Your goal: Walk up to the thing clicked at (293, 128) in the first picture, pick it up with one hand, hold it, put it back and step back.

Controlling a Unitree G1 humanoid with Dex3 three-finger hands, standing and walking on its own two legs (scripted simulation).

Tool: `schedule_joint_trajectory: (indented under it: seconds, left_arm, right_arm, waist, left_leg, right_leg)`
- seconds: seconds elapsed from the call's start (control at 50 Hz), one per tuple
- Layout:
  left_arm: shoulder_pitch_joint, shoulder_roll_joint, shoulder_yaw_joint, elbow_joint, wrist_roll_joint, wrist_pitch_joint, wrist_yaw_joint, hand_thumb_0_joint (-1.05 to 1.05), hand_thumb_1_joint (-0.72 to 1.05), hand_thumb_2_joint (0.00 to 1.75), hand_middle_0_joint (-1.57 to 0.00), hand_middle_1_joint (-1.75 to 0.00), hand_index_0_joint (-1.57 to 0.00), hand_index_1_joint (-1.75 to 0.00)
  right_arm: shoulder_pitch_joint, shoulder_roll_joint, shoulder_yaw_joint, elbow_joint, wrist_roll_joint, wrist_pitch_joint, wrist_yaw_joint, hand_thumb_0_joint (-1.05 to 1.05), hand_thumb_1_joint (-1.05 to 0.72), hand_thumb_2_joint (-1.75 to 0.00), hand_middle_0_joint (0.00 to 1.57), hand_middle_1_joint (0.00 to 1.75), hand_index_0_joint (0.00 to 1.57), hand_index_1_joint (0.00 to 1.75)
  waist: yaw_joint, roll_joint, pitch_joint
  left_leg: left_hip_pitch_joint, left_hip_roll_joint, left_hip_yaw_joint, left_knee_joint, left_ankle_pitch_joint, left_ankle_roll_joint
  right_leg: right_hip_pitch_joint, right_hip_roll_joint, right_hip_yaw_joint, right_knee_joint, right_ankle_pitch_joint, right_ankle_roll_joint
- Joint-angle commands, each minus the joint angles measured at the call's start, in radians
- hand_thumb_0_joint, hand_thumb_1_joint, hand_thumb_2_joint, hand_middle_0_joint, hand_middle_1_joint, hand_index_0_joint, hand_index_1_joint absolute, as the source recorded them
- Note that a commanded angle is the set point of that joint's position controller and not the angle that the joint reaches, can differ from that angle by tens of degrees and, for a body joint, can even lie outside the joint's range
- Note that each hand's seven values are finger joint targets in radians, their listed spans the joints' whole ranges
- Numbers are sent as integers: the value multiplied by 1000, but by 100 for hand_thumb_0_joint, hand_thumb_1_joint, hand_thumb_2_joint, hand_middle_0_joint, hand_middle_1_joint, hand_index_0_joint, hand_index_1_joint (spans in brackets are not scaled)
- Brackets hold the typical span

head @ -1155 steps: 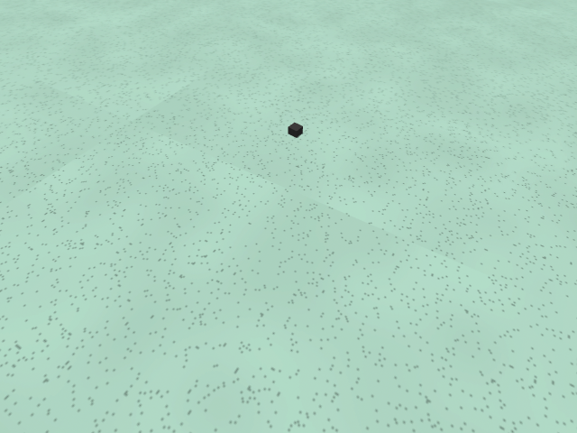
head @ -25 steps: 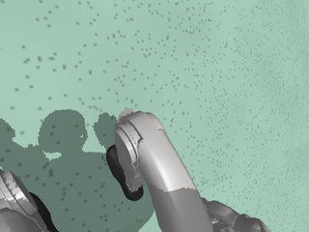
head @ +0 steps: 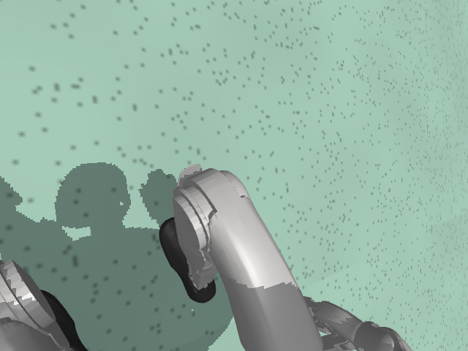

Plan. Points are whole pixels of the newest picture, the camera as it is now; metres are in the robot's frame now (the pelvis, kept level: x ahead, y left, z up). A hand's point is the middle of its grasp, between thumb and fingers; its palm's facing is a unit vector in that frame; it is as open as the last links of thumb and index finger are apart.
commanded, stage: go down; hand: left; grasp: from above
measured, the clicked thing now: out of the picture +0.43 +0.36 -0.30
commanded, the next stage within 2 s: none
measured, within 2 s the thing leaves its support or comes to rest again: neither
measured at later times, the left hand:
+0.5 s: hand out of the picture +0.43 +0.36 -0.23, palm faces +0.10 -0.44 -0.89, open 12.0 cm
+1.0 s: hand out of the picture +0.40 +0.39 -0.02, palm faces +0.07 -0.45 -0.89, open 13.2 cm
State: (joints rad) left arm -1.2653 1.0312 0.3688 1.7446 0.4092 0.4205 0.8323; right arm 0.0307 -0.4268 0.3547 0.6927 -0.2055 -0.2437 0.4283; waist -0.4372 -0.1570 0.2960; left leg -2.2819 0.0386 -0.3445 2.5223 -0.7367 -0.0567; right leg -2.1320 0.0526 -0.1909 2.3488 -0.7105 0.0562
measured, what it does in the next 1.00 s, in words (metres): rises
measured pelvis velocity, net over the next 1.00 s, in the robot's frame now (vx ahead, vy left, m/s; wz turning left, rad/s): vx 0.00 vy -0.01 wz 0.12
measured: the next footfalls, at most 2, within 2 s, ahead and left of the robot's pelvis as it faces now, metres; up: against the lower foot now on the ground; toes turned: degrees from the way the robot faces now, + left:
none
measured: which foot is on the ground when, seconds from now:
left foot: down 0.00-1.00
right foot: down 0.00-1.00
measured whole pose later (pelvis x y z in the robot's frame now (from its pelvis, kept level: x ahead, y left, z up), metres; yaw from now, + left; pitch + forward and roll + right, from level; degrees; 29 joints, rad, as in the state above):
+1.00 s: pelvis +0.00 -0.01 +0.06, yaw +7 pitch +34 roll -6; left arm -1.20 0.74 0.30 1.54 0.57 0.64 0.52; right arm 0.15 -0.33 0.04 0.87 -0.06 -0.20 0.31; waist -0.24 0.04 -0.13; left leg -2.17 0.08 -0.16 2.25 -0.68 -0.04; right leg -2.10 0.03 -0.06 2.18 -0.68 0.03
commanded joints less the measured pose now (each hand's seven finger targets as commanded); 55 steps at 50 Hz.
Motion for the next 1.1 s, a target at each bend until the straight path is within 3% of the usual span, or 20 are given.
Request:
schedule_joint_trajectory:
  seconds: [0.0,0.18,0.2,0.28,0.42,0.44,0.46,0.54,0.64,0.66,0.68,0.7,0.76,0.8,0.82,0.84,0.94,1.0,1.06,1.08]
  left_arm:
    - [-207,208,-27,-88,33,-5,33,0,3,63,-43,-65,-44,-65]
    - [-196,200,-25,-108,19,-10,46,0,-9,69,-35,-76,-36,-75]
    - [-187,204,-24,-95,36,-9,51,0,-11,70,-34,-76,-34,-75]
    - [-211,230,8,-139,31,-4,49,0,-14,73,-31,-78,-31,-78]
    - [-273,247,36,-263,106,47,27,0,-20,77,-25,-83,-26,-82]
    - [-244,236,53,-268,104,59,23,0,-21,77,-24,-84,-25,-83]
    - [-239,226,47,-298,113,70,15,0,-23,78,-23,-85,-24,-84]
    - [-234,119,26,-373,116,110,-29,0,-24,79,-22,-86,-23,-85]
    - [-222,23,-13,-442,135,151,-116,0,-29,82,-19,-90,-20,-89]
    - [-201,19,-11,-431,140,161,-131,0,-28,82,-19,-90,-20,-88]
    - [-225,-16,-45,-472,150,166,-150,0,-30,82,-18,-91,-19,-90]
    - [-213,-22,-51,-473,160,171,-169,0,-32,84,-16,-94,-17,-92]
    - [-207,-85,-92,-452,167,194,-214,0,-33,85,-15,-94,-17,-93]
    - [-208,-104,-93,-437,160,207,-232,0,-35,87,-13,-98,-15,-96]
    - [-242,-112,-107,-453,166,211,-242,0,-34,87,-14,-97,-16,-95]
    - [-257,-107,-110,-417,167,212,-252,0,-37,88,-12,-99,-14,-97]
    - [-308,-30,-98,-328,207,206,-293,0,-41,92,-8,-104,-10,-102]
    - [-330,28,-100,-262,275,197,-315,0,-43,94,-7,-106,-9,-104]
    - [-343,-12,-120,-255,285,189,-348,0,-46,95,-7,-106,-8,-105]
    - [-353,7,-126,-247,297,186,-357,0,-46,95,-6,-107,-8,-106]
  right_arm:
    - [213,-349,-85,40,4,10,4,0,-88,-89,20,30,20,30]
    - [217,-350,-84,24,6,14,9,0,-89,-89,20,30,20,30]
    - [235,-349,-86,33,9,14,9,0,-89,-89,20,30,20,30]
    - [236,-349,-92,7,17,19,13,0,-89,-89,20,30,20,30]
    - [274,-327,-137,42,31,19,19,0,-89,-89,20,30,20,30]
    - [276,-349,-168,9,43,15,22,0,-89,-89,20,30,20,30]
    - [298,-314,-158,32,47,17,26,0,-89,-89,20,30,20,30]
    - [351,-294,-212,52,75,15,25,0,-89,-89,20,30,20,30]
    - [356,-243,-272,104,110,21,5,0,-88,-88,20,30,20,30]
    - [339,-280,-312,77,119,22,-6,0,-88,-88,20,30,20,30]
    - [347,-235,-303,118,124,29,-11,0,-89,-89,20,30,20,30]
    - [343,-239,-323,125,131,32,-20,0,-89,-88,20,30,20,30]
    - [368,-194,-338,171,146,38,-40,0,-88,-88,20,30,20,30]
    - [351,-219,-383,142,151,39,-65,0,-88,-88,20,30,20,30]
    - [366,-188,-372,179,155,43,-72,0,-88,-89,20,30,20,30]
    - [356,-203,-391,166,153,43,-85,0,-89,-89,20,30,20,30]
    - [341,-164,-397,188,151,37,-131,0,-88,-89,20,30,20,30]
    - [335,-149,-394,207,145,22,-156,0,-89,-89,20,30,20,30]
    - [337,-123,-396,214,138,4,-176,0,-89,-89,20,30,20,30]
    - [341,-120,-390,209,137,-2,-185,0,-89,-89,20,30,20,30]
  waist:
    - [-80,544,-666]
    - [-82,546,-683]
    - [-72,559,-690]
    - [-54,616,-726]
    - [-14,657,-812]
    - [-6,659,-834]
    - [6,656,-848]
    - [47,664,-968]
    - [116,658,-998]
    - [121,637,-1009]
    - [136,651,-996]
    - [149,645,-996]
    - [158,571,-991]
    - [149,509,-1004]
    - [156,517,-1007]
    - [140,477,-1006]
    - [155,397,-964]
    - [172,377,-950]
    - [160,368,-944]
    - [165,363,-958]
  left_leg:
    - [494,30,135,-237,211,69]
    - [520,32,132,-229,230,69]
    - [512,37,137,-231,236,69]
    - [564,44,129,-249,278,54]
    - [566,46,167,-265,319,53]
    - [579,46,165,-272,325,49]
    - [578,45,173,-267,330,50]
    - [611,47,195,-299,351,43]
    - [588,37,205,-356,290,41]
    - [602,38,202,-377,278,40]
    - [597,35,206,-404,246,38]
    - [604,32,213,-427,225,41]
    - [585,25,232,-448,196,54]
    - [606,23,229,-467,206,59]
    - [608,22,232,-482,179,59]
    - [609,20,234,-498,160,62]
    - [570,9,269,-521,136,74]
    - [545,3,301,-518,131,78]
    - [562,1,315,-552,129,75]
    - [546,-3,331,-544,135,79]
  right_leg:
    - [366,13,-125,-221,346,-44]
    - [374,11,-124,-215,365,-44]
    - [385,19,-121,-226,371,-46]
    - [379,11,-121,-201,393,-51]
    - [401,12,-94,-244,454,-41]
    - [392,11,-94,-239,448,-43]
    - [395,12,-88,-245,455,-41]
    - [390,24,-70,-270,465,-51]
    - [293,23,-42,-284,374,-69]
    - [279,22,-41,-290,356,-72]
    - [252,22,-35,-295,322,-79]
    - [254,21,-27,-311,296,-81]
    - [250,25,-2,-348,261,-82]
    - [249,17,9,-370,259,-79]
    - [227,18,13,-383,223,-83]
    - [249,19,22,-407,195,-81]
    - [277,11,62,-458,125,-73]
    - [305,11,90,-496,83,-71]
    - [339,9,97,-516,72,-71]
    - [372,13,112,-541,65,-69]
